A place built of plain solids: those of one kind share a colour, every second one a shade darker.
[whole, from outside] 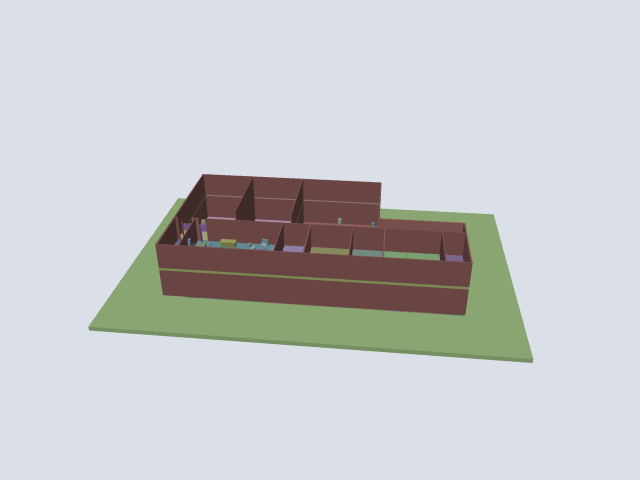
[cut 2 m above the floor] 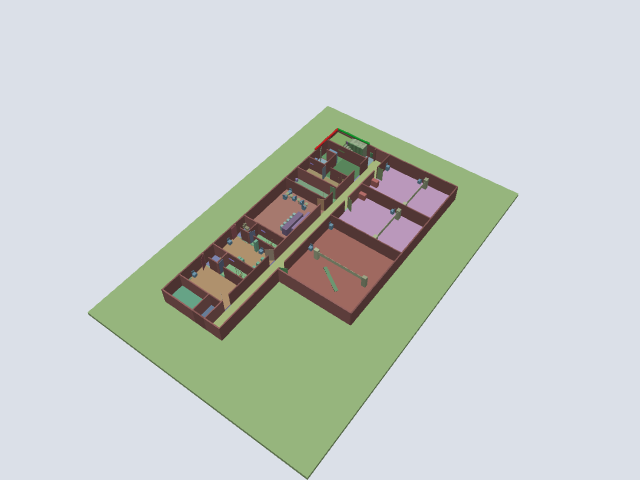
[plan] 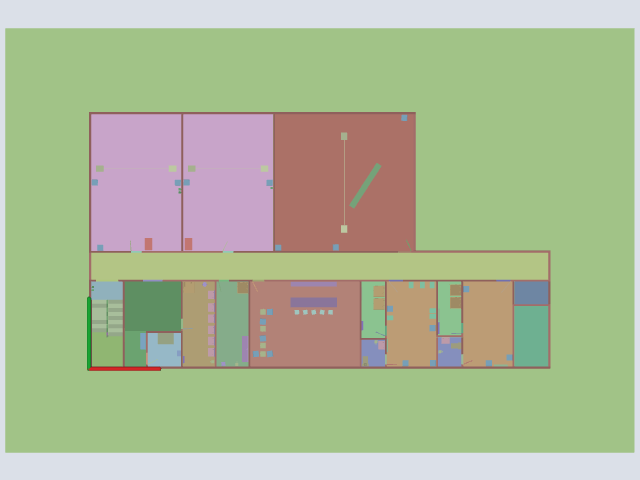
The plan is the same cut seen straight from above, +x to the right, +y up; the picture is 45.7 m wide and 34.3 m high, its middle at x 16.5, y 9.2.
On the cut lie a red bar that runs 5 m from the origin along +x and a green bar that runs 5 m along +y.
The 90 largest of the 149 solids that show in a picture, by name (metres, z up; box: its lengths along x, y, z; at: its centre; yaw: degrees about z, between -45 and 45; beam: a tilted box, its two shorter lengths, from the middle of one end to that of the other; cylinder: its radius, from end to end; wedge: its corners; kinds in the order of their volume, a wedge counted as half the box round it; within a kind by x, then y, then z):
{
 "under_1": {"box": [44.97, 30.34, 0.5], "at": [16.48, 9.17, -0.82]},
 "wall_1": {"box": [0.16, 1.3, 6.51], "at": [0.08, 5.58, 2.96]},
 "wall_2": {"box": [0.16, 1.93, 3.3], "at": [0.08, 7.33, 1.35]},
 "wall_3": {"box": [0.16, 11.82, 2.91], "at": [0.08, 12.27, 4.76]},
 "wall_4": {"box": [0.16, 9.76, 3.3], "at": [0.08, 13.3, 1.35]},
 "wall_5": {"box": [0.2, 4.77, 6.51], "at": [0.1, 2.54, 2.96]},
 "wall_6": {"box": [3.0, 0.13, 3.3], "at": [1.5, 8.36, 1.35]},
 "wall_7": {"box": [0.13, 6.07, 6.51], "at": [2.48, 3.19, 2.96]},
 "wall_8": {"box": [2.64, 0.13, 3.3], "at": [5.38, 2.62, 1.35]},
 "wall_9": {"box": [0.13, 2.4, 3.3], "at": [6.63, 1.36, 1.35]},
 "wall_10": {"box": [0.13, 2.66, 3.3], "at": [6.63, 4.9, 1.35]},
 "wall_11": {"box": [5.8, 0.13, 3.3], "at": [6.66, 8.36, 1.35]},
 "wall_12": {"box": [0.13, 9.76, 6.51], "at": [6.66, 13.3, 2.96]},
 "wall_13": {"box": [4.01, 0.13, 3.3], "at": [7.25, 6.29, 1.35]},
 "wall_14": {"box": [0.13, 6.07, 3.3], "at": [9.04, 3.19, 1.35]},
 "wall_15": {"box": [0.13, 6.07, 3.3], "at": [11.46, 3.19, 1.35]},
 "wall_16": {"box": [23.34, 0.16, 6.51], "at": [11.67, 18.26, 2.96]},
 "wall_17": {"box": [0.13, 6.07, 2.91], "at": [12.63, 3.19, 4.76]},
 "wall_18": {"box": [0.13, 9.76, 6.51], "at": [13.21, 13.3, 2.96]},
 "wall_19": {"box": [0.13, 6.07, 2.91], "at": [15.77, 3.19, 4.76]},
 "wall_20": {"box": [11.8, 0.13, 3.3], "at": [16.22, 8.36, 1.35]},
 "wall_21": {"box": [32.97, 0.16, 6.51], "at": [16.48, 0.08, 2.96]},
 "wall_22": {"box": [8.91, 0.13, 3.3], "at": [16.96, 6.29, 1.35]},
 "wall_23": {"box": [29.23, 0.13, 2.91], "at": [18.36, 6.29, 4.76]},
 "wall_24": {"box": [0.13, 4.03, 3.3], "at": [19.41, 4.21, 1.35]},
 "wall_25": {"box": [0.13, 6.07, 2.91], "at": [20.5, 3.19, 4.76]},
 "wall_26": {"box": [0.13, 3.15, 3.3], "at": [21.2, 4.66, 1.35]},
 "wall_27": {"box": [0.16, 9.73, 3.3], "at": [23.26, 13.31, 1.35]},
 "wall_28": {"box": [0.16, 9.6, 2.91], "at": [23.26, 13.38, 4.76]},
 "wall_29": {"box": [0.13, 2.1, 3.3], "at": [24.86, 1.21, 1.35]},
 "wall_30": {"box": [0.13, 3.84, 3.3], "at": [24.86, 4.31, 1.35]},
 "wall_31": {"box": [6.67, 0.13, 3.3], "at": [25.76, 6.29, 1.35]},
 "wall_32": {"box": [0.13, 2.96, 3.3], "at": [26.66, 4.75, 1.35]},
 "wall_33": {"box": [9.95, 0.13, 3.3], "at": [28.0, 8.36, 1.35]},
 "wall_34": {"box": [9.79, 0.031, 3.3], "at": [28.07, 8.44, 1.35]},
 "wall_35": {"box": [9.79, 0.16, 2.91], "at": [28.07, 8.5, 4.76]},
 "wall_36": {"box": [0.13, 4.32, 3.3], "at": [30.32, 2.32, 1.35]},
 "wall_37": {"box": [0.13, 6.07, 2.91], "at": [30.32, 3.19, 4.76]},
 "wall_38": {"box": [2.87, 0.13, 3.3], "at": [31.54, 6.29, 1.35]},
 "wall_39": {"box": [2.71, 0.13, 3.3], "at": [31.61, 4.54, 1.35]},
 "wall_40": {"box": [0.16, 4.32, 3.3], "at": [32.89, 2.32, 1.35]},
 "wall_41": {"box": [0.16, 6.07, 2.91], "at": [32.89, 3.19, 4.76]},
 "wall_42": {"box": [0.16, 1.62, 3.3], "at": [32.89, 5.42, 1.35]},
 "wall_43": {"box": [0.16, 1.93, 3.3], "at": [32.89, 7.33, 1.35]},
 "floor_court_1": {"box": [6.43, 9.76, 0.5], "at": [3.38, 13.3, -0.25]},
 "floor_court_2": {"box": [6.43, 9.76, 0.5], "at": [9.94, 13.3, -0.25]},
 "floor_gym_1": {"box": [9.9, 9.76, 0.5], "at": [18.23, 13.3, -0.25]},
 "stair_1": {"box": [1.05, 2.32, 2.21], "at": [0.72, 3.77, 0.81]},
 "stair_2": {"box": [1.05, 2.03, 2.38], "at": [0.72, 3.92, 0.89]},
 "stair_3": {"box": [1.05, 1.74, 2.56], "at": [0.72, 4.06, 0.98]},
 "stair_4": {"box": [1.05, 1.45, 2.73], "at": [0.72, 4.21, 1.07]},
 "stair_5": {"box": [1.05, 0.58, 3.25], "at": [0.72, 4.64, 1.33]},
 "stair_6": {"box": [1.05, 0.29, 3.43], "at": [0.72, 4.79, 1.41]},
 "stair_7": {"box": [1.05, 0.58, 1.69], "at": [1.89, 2.61, 0.54]},
 "stair_8": {"box": [1.05, 0.87, 1.52], "at": [1.89, 2.75, 0.46]},
 "stair_9": {"box": [1.05, 1.16, 1.34], "at": [1.89, 2.9, 0.37]},
 "stair_10": {"box": [1.05, 1.45, 1.17], "at": [1.89, 3.04, 0.28]},
 "stair_11": {"box": [1.05, 1.74, 0.99], "at": [1.89, 3.19, 0.2]},
 "stair_12": {"box": [1.05, 2.03, 0.82], "at": [1.89, 3.33, 0.11]},
 "stair_13": {"box": [1.05, 2.32, 0.65], "at": [1.89, 3.48, 0.02]},
 "stair_14": {"box": [1.05, 2.61, 0.47], "at": [1.89, 3.62, -0.06]},
 "floor_corridor_1": {"box": [32.65, 1.93, 0.5], "at": [16.48, 7.33, -0.25]},
 "floor_bar_room_1": {"box": [7.82, 6.07, 0.5], "at": [15.43, 3.19, -0.25]},
 "floor_changing_1": {"box": [3.53, 6.07, 0.5], "at": [23.04, 3.19, -0.25]},
 "floor_changing_2": {"box": [3.53, 6.07, 0.5], "at": [28.5, 3.19, -0.25]},
 "upper_floor_gallery_1": {"box": [32.65, 2.06, 0.16], "at": [16.48, 7.39, 3.22]},
 "stair_landing_1": {"box": [1.05, 2.45, 2.04], "at": [0.72, 1.38, 0.72]},
 "stair_landing_2": {"box": [1.16, 2.16, 2.04], "at": [1.83, 1.24, 0.72]},
 "upper_floor_club_room_1": {"box": [10.03, 6.07, 0.16], "at": [7.55, 3.19, 3.22]},
 "floor_entrance_1": {"box": [1.52, 2.53, 0.5], "at": [3.3, 1.43, -0.25]},
 "floor_entrance_2": {"box": [4.03, 3.54, 0.5], "at": [4.55, 4.46, -0.25]},
 "floor_wc_gents_1": {"box": [2.28, 6.07, 0.5], "at": [7.84, 3.19, -0.25]},
 "floor_wc_ladies_1": {"box": [2.28, 6.07, 0.5], "at": [10.25, 3.19, -0.25]},
 "floor_showers_1": {"box": [1.67, 4.03, 0.5], "at": [20.3, 4.21, -0.25]},
 "floor_showers_2": {"box": [1.67, 3.84, 0.5], "at": [25.77, 4.31, -0.25]},
 "upper_floor_members_room_1": {"box": [6.17, 6.07, 0.16], "at": [27.18, 3.19, 3.22]},
 "floor_escape_1": {"box": [2.42, 4.32, 0.5], "at": [31.6, 2.32, -0.25]},
 "bar_counter_1": {"box": [3.33, 0.7, 1.08], "at": [16.05, 4.74, 0.54]},
 "bar_counter_2": {"box": [3.29, 0.35, 2.0], "at": [16.05, 6.04, 1.0]},
 "upper_floor_committee_1": {"box": [4.6, 6.07, 0.16], "at": [18.13, 3.19, 3.22]},
 "floor_1": {"box": [1.67, 1.91, 0.5], "at": [20.3, 1.11, -0.25]},
 "floor_2": {"box": [1.67, 2.1, 0.5], "at": [25.77, 1.21, -0.25]},
 "upper_floor_plant_room_1": {"box": [3.4, 6.07, 0.16], "at": [22.26, 3.19, 3.22]},
 "upper_floor_club_store_1": {"box": [3.0, 6.07, 0.16], "at": [14.2, 3.19, 3.22]},
 "floor_office_1": {"box": [2.38, 2.4, 0.5], "at": [5.38, 1.36, -0.25]},
 "upper_floor_escape_1": {"box": [2.42, 6.07, 0.16], "at": [31.6, 3.19, 3.22]},
 "floor_cleaners_1": {"box": [2.42, 1.62, 0.5], "at": [31.6, 5.42, -0.25]},
 "wall_band_1": {"box": [32.97, 0.16, 0.31], "at": [16.48, 0.08, 3.15]},
 "floor_stair_hall_1": {"box": [2.25, 1.3, 0.5], "at": [1.28, 5.58, -0.25]},
 "trophy_cabinet_1": {"box": [0.4, 1.18, 1.9], "at": [3.85, 1.97, 0.95]}
}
